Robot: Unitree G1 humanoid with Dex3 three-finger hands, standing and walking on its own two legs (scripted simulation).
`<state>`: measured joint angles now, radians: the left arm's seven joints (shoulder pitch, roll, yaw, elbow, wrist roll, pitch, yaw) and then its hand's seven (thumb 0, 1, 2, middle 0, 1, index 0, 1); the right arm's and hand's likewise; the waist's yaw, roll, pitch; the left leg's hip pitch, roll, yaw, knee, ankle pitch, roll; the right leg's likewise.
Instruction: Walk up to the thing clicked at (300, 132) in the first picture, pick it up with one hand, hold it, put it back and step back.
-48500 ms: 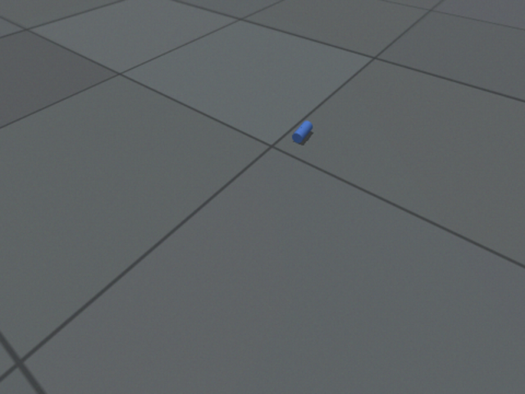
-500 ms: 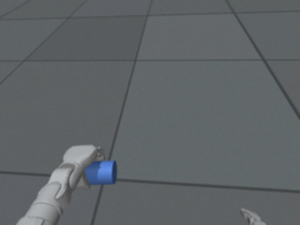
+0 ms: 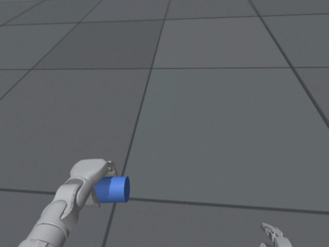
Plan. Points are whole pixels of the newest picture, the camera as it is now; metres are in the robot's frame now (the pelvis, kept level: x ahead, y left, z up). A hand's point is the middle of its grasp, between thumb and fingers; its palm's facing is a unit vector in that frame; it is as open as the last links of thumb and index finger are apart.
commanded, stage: hold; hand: left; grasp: from above
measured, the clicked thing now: (100, 189) +0.30 +0.22 -0.06
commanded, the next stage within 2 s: crouch in 0.48 s
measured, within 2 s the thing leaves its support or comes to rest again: neither
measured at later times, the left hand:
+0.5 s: hand (96, 182) +0.30 +0.22 -0.02, palm faces -0.43 -0.05 -0.90, open 9.9 cm
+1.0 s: hand (106, 195) +0.31 +0.22 -0.13, palm faces -0.44 +0.03 -0.90, open 9.9 cm
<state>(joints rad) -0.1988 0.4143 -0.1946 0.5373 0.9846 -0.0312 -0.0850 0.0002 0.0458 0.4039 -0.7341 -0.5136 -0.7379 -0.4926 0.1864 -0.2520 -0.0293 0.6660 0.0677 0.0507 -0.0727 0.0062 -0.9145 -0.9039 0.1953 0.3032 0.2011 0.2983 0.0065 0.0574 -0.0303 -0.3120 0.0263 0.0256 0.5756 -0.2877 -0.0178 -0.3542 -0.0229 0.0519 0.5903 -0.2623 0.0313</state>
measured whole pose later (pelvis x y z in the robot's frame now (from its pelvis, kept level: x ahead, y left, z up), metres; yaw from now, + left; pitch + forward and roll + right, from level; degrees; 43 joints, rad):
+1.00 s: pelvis -0.01 +0.00 -0.04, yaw +1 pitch +12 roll +0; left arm -0.41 0.38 -0.19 0.94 1.15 -0.10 0.22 0.00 0.02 0.45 -0.73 -0.53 -0.73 -0.51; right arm 0.19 -0.26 -0.07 0.68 0.02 0.09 -0.03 0.00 -0.91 -0.90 0.20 0.30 0.20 0.30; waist -0.04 0.00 -0.08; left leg -0.72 0.03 -0.01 0.91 -0.41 -0.03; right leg -0.74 -0.02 0.03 0.89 -0.37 0.03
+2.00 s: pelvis -0.06 +0.00 -0.35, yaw +0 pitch +38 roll -4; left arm -0.98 0.56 0.00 1.39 1.24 -0.11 0.37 0.00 0.05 0.42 -0.75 -0.46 -0.75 -0.44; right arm 0.16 -0.25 -0.02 0.73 -0.12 -0.05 0.09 0.00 -0.91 -0.90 0.20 0.30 0.20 0.30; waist -0.24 0.02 -0.12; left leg -2.10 -0.01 -0.10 2.15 -0.71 -0.03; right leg -2.09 0.00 0.01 2.09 -0.66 0.06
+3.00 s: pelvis -0.07 +0.01 -0.44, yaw -4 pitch +34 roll -8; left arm -1.11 0.71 0.03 1.60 1.31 -0.18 0.41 0.00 0.07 0.38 -0.78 -0.39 -0.79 -0.37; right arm 0.19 -0.28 0.10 0.73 -0.17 -0.07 0.15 0.00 -0.92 -0.90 0.20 0.30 0.20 0.30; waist -0.33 -0.01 -0.02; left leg -2.33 -0.03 -0.15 2.44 -0.71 -0.03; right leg -2.29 0.02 -0.02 2.32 -0.64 0.07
